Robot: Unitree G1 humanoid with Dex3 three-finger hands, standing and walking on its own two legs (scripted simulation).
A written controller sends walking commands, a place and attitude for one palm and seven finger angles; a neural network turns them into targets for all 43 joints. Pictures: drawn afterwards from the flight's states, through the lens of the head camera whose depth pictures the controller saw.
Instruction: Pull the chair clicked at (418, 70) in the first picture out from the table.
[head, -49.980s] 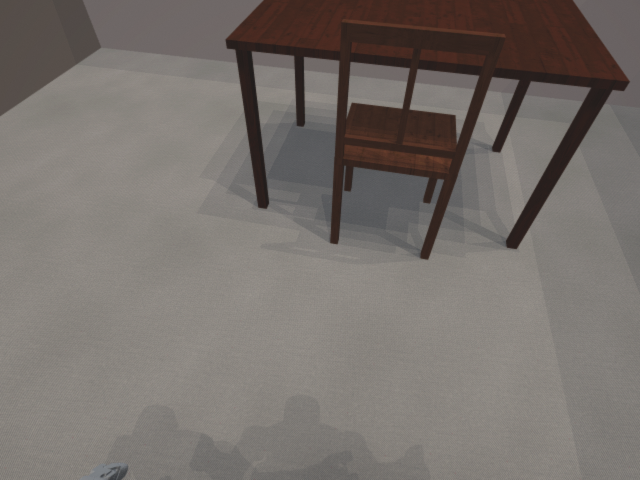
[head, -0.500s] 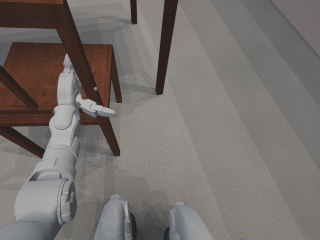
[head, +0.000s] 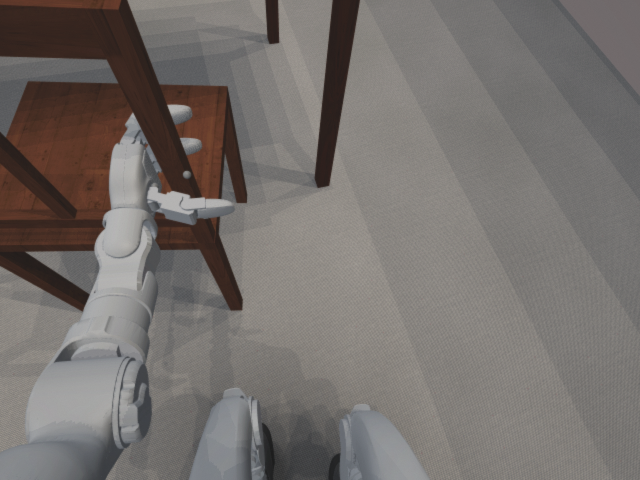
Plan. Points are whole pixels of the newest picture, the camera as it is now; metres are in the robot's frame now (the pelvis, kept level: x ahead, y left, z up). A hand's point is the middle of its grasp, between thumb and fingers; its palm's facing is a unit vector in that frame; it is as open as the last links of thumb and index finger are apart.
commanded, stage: hook a spindle and tug to test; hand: left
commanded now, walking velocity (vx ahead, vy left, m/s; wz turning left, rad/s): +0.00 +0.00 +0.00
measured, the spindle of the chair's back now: (5, 153) +0.51 +0.36 +0.04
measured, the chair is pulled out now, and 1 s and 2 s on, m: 0.16 0.19 0.31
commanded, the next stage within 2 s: step backward, pulling the chair out in 0.98 s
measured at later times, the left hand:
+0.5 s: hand (185, 174) +0.48 +0.15 +0.04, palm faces +0.00 -1.00 -0.01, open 5.8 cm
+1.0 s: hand (181, 206) +0.43 +0.15 +0.04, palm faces -0.02 -1.00 -0.02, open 5.9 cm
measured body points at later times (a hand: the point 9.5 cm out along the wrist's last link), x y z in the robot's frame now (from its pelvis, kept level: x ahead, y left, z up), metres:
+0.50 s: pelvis +0.01 +0.01 +0.00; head +0.15 +0.02 +0.43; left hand +0.47 +0.20 +0.04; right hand +0.06 -0.25 -0.12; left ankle +0.07 +0.10 -0.61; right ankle -0.02 -0.10 -0.61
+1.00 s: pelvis +0.01 +0.01 +0.01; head +0.14 +0.02 +0.44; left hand +0.43 +0.20 +0.04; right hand +0.10 -0.25 -0.11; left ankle +0.07 +0.10 -0.61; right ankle -0.02 -0.10 -0.61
